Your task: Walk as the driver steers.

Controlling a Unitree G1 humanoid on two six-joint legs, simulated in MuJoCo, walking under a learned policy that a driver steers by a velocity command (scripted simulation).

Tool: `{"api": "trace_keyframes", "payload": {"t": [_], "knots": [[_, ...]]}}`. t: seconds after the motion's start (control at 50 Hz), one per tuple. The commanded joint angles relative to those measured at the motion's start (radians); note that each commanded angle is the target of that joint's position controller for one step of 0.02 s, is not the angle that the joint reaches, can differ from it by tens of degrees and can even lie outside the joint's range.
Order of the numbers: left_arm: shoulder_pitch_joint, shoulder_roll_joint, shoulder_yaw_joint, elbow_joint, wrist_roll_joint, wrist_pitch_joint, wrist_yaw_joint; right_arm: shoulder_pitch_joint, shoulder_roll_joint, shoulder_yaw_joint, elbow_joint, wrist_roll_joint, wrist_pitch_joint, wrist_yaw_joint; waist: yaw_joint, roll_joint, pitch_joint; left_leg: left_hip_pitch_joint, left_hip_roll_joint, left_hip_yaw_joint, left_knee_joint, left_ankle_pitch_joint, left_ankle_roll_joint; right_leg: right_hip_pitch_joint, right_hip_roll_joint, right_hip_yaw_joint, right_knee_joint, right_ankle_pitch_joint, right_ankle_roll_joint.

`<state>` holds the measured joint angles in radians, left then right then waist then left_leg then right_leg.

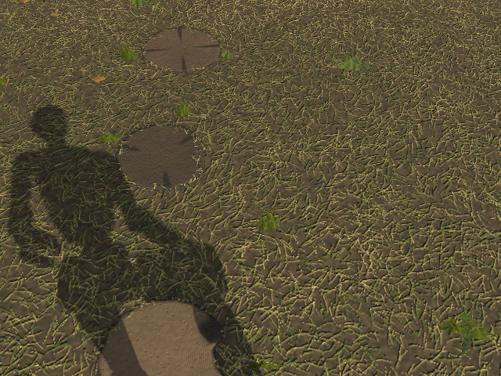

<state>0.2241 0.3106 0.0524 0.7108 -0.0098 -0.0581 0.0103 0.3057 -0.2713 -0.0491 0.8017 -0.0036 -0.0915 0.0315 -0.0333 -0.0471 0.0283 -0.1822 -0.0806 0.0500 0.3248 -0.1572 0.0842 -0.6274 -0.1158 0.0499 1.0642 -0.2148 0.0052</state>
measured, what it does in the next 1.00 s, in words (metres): walks ahead: right foot, then left foot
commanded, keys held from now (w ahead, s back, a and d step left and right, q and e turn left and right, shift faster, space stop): w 1.00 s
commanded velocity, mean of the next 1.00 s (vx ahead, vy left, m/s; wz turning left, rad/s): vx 0.50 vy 0.00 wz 0.00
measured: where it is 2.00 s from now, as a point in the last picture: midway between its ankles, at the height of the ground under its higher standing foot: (243, 195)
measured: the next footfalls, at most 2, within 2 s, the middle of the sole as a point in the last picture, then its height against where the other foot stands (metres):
right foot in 0.30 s outside the picture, level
left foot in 0.82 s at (210, 321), level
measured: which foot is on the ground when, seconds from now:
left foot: down 0.00-0.32, up 0.34-0.80, down 0.82-1.00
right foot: up 0.00-0.28, down 0.30-0.84, up 0.86-1.00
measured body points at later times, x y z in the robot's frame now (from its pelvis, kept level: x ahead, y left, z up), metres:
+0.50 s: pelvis +0.29 -0.06 +0.00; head +0.32 -0.07 +0.45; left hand +0.39 +0.21 -0.11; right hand +0.41 -0.34 -0.12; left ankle +0.29 +0.09 -0.66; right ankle +0.32 -0.15 -0.74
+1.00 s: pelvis +0.57 +0.02 +0.00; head +0.60 +0.04 +0.45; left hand +0.67 +0.30 -0.13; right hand +0.66 -0.26 -0.11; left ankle +0.60 +0.10 -0.74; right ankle +0.55 -0.14 -0.66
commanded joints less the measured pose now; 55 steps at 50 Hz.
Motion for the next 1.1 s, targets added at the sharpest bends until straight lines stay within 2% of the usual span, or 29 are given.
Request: {"api": "trace_keyframes", "payload": {"t": [0.02,0.1,0.2,0.26,0.28,0.3,0.32,0.34,0.36,0.38,0.4,0.42,0.44,0.5,0.56,0.62,0.7,0.76,0.78,0.8,0.82,0.84,0.86,0.88,0.9,0.92,0.94,1.0,1.1], "knots": [[0.010,0.047,0.011,-0.056,0.012,-0.008,0.003,-0.067,-0.139,-0.030,-0.064,0.006,-0.025,-0.011,0.038,0.092,0.021,-0.030,0.266,-0.212,-0.223,0.099,0.168,-0.050,-0.042,0.022,-0.127,0.161,0.022],[-0.143,0.013,-0.006,-0.092,0.004,-0.030,-0.016,0.013,-0.171,-0.033,-0.033,0.019,-0.010,-0.020,-0.029,0.077,0.039,0.014,0.239,-0.134,-0.213,0.148,0.128,0.003,0.003,-0.026,-0.395,0.344,0.017],[-0.272,0.025,-0.007,-0.147,-0.007,-0.043,-0.051,0.105,-0.190,-0.036,0.015,0.024,0.022,-0.025,-0.066,0.086,0.059,0.203,0.311,-0.162,-0.132,0.204,0.119,-0.042,0.038,-0.030,-0.530,0.267,-0.017],[-0.208,0.061,0.007,-0.144,-0.005,-0.046,-0.059,0.094,-0.213,-0.042,0.023,0.025,0.040,-0.033,-0.009,0.124,0.003,0.280,0.327,-0.162,-0.015,0.459,0.089,0.075,0.083,-0.057,-0.570,0.137,-0.062],[-0.099,0.090,0.024,-0.115,-0.002,-0.047,-0.055,0.072,-0.217,-0.041,0.020,0.024,0.045,-0.035,0.059,0.126,-0.069,0.264,0.295,-0.128,0.117,0.626,0.069,0.238,0.115,-0.088,-0.601,0.146,-0.091],[0.064,0.144,0.048,-0.073,0.002,-0.045,-0.044,0.067,-0.189,-0.028,0.008,0.015,0.046,-0.039,0.133,0.110,-0.193,0.154,0.245,-0.089,0.321,0.611,0.037,0.507,0.081,-0.061,-0.576,0.190,-0.133],[0.208,0.248,0.071,-0.055,0.027,-0.041,-0.035,0.146,-0.094,0.004,-0.032,-0.001,0.030,-0.035,0.138,-0.062,-0.379,-0.216,0.131,-0.039,0.709,0.256,-0.028,0.941,-0.185,0.312,-0.538,0.169,-0.267],[0.248,0.211,0.066,-0.034,0.008,-0.035,-0.037,0.181,-0.063,0.019,-0.014,0.008,0.010,-0.027,0.135,-0.222,-0.485,-0.452,0.013,-0.122,0.936,-0.392,-0.059,1.086,-0.301,0.677,-0.689,0.025,-0.365],[0.202,0.140,0.041,-0.040,0.001,-0.030,-0.034,0.094,-0.171,-0.010,-0.031,0.034,-0.006,-0.020,0.153,-0.129,-0.350,-0.564,0.077,-0.182,1.013,-0.382,-0.049,1.003,-0.265,0.594,-0.728,-0.062,-0.314],[0.137,0.116,0.032,-0.047,0.003,-0.026,-0.030,0.003,-0.177,-0.011,-0.061,0.048,-0.015,-0.016,0.136,-0.074,-0.219,-0.587,0.127,-0.147,0.994,-0.301,-0.043,0.860,-0.224,0.444,-0.747,-0.021,-0.280],[0.078,0.098,0.025,-0.046,0.008,-0.026,-0.032,-0.040,-0.161,-0.008,-0.071,0.036,-0.015,-0.017,0.102,-0.003,-0.124,-0.565,0.165,-0.123,0.922,-0.229,-0.048,0.711,-0.179,0.345,-0.784,0.073,-0.261],[0.039,0.072,0.018,-0.050,0.014,-0.031,-0.035,-0.042,-0.156,-0.015,-0.068,0.021,-0.007,-0.020,0.068,-0.003,-0.083,-0.513,0.197,-0.126,0.859,-0.179,-0.055,0.610,-0.144,0.279,-0.817,0.143,-0.248],[0.018,0.067,0.016,-0.050,0.019,-0.035,-0.037,-0.016,-0.136,-0.012,-0.060,0.019,0.003,-0.019,0.040,-0.022,-0.068,-0.458,0.207,-0.125,0.835,-0.149,-0.065,0.544,-0.125,0.243,-0.851,0.172,-0.248],[0.011,0.088,0.025,-0.024,0.007,-0.054,-0.039,-0.006,-0.093,-0.003,-0.056,0.011,0.030,-0.025,0.008,-0.022,-0.036,-0.435,0.218,-0.109,0.746,-0.093,-0.098,0.452,-0.109,0.148,-0.917,0.265,-0.268],[0.038,0.110,0.032,0.004,0.007,-0.051,-0.027,-0.115,-0.079,0.004,-0.087,0.004,0.027,-0.024,0.034,-0.007,0.001,-0.467,0.220,-0.099,0.552,0.077,-0.114,0.453,-0.079,0.067,-0.944,0.277,-0.250],[0.079,0.133,0.036,0.029,0.000,-0.042,-0.019,-0.226,-0.062,0.013,-0.110,0.009,0.014,-0.012,0.077,-0.006,0.022,-0.414,0.185,-0.068,0.350,0.230,-0.109,0.458,-0.054,0.009,-0.947,0.243,-0.217],[0.144,0.155,0.044,0.076,-0.013,-0.025,-0.015,-0.319,-0.082,0.008,-0.147,0.019,0.005,0.005,0.102,-0.013,0.041,-0.423,0.166,-0.080,0.237,0.223,-0.080,0.574,-0.114,0.032,-0.907,0.208,-0.202],[0.141,0.167,0.051,0.095,-0.015,-0.008,-0.007,-0.300,-0.108,-0.002,-0.150,0.017,-0.001,0.015,0.071,-0.025,0.024,-0.379,0.148,-0.072,0.194,0.114,-0.040,0.661,-0.149,0.046,-0.832,0.301,-0.175],[0.124,0.172,0.052,0.096,-0.015,-0.002,-0.005,-0.244,-0.124,-0.011,-0.136,0.015,-0.002,0.014,0.035,-0.031,-0.009,-0.291,0.123,-0.045,0.174,0.089,-0.023,0.668,-0.135,0.031,-0.761,0.428,-0.159],[0.118,0.157,0.045,0.096,-0.010,0.005,-0.003,-0.117,-0.159,-0.032,-0.097,0.012,-0.002,0.008,-0.028,-0.017,-0.089,-0.114,0.090,-0.013,0.159,0.085,0.003,0.641,-0.086,-0.008,-0.604,0.555,-0.134],[0.133,0.110,0.024,0.080,0.007,0.007,0.001,0.052,-0.221,-0.056,-0.059,0.008,0.001,-0.002,-0.091,0.048,-0.229,0.163,0.190,-0.115,0.200,0.121,0.050,0.498,-0.031,-0.054,-0.344,0.424,-0.097],[0.252,0.000,-0.010,0.052,0.012,-0.013,-0.006,0.129,-0.329,-0.079,-0.046,-0.005,0.009,-0.007,-0.044,0.304,-0.353,0.527,0.431,-0.581,0.128,-0.040,0.216,0.083,0.146,-0.084,0.048,-0.066,-0.016],[0.225,0.054,-0.002,0.069,-0.003,-0.034,-0.011,0.147,-0.244,-0.058,-0.043,0.015,0.011,-0.003,-0.077,0.307,-0.407,0.559,0.466,-0.808,-0.018,-0.213,0.251,-0.060,0.162,0.057,0.199,-0.366,-0.012],[0.141,0.129,0.020,0.046,-0.031,-0.047,-0.018,0.077,-0.198,-0.041,-0.052,0.016,0.008,-0.004,-0.072,0.229,-0.247,0.447,0.440,-0.672,-0.034,-0.259,0.201,-0.151,0.102,0.068,0.247,-0.312,-0.029],[0.072,0.126,0.017,0.028,-0.032,-0.052,-0.017,0.015,-0.170,-0.033,-0.063,0.011,0.009,-0.006,-0.050,0.157,-0.161,0.315,0.399,-0.544,-0.045,-0.205,0.169,-0.143,0.048,0.036,0.210,-0.221,-0.039],[0.035,0.116,0.018,0.022,-0.015,-0.050,-0.013,-0.040,-0.142,-0.025,-0.067,0.003,0.007,-0.003,-0.023,0.116,-0.088,0.185,0.361,-0.455,-0.073,-0.108,0.155,-0.111,0.014,0.021,0.143,-0.152,-0.036],[0.046,0.108,0.023,0.026,-0.004,-0.041,-0.011,-0.072,-0.114,-0.016,-0.071,-0.006,0.002,-0.002,0.011,0.133,-0.068,0.103,0.329,-0.391,-0.101,-0.024,0.142,-0.048,-0.015,0.030,0.092,-0.099,-0.034],[0.080,0.061,0.015,0.039,0.002,-0.012,-0.008,-0.076,-0.126,-0.021,-0.054,0.000,-0.015,-0.002,0.045,0.133,-0.054,0.014,0.304,-0.286,-0.166,0.123,0.162,0.017,-0.026,0.016,0.019,-0.030,-0.009],[-0.073,0.031,0.006,-0.005,0.008,-0.014,-0.010,-0.020,-0.157,-0.029,-0.011,0.007,-0.008,-0.022,0.009,0.100,-0.002,0.043,0.266,-0.160,-0.202,0.216,0.136,-0.041,-0.017,-0.004,-0.267,0.219,0.017]]}}
Keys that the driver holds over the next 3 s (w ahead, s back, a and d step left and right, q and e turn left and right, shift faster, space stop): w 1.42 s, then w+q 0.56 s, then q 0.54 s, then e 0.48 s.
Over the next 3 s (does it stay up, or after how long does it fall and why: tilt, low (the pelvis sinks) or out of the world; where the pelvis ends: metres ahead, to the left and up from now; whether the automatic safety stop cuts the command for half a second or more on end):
stays up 1.33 0.10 -0.01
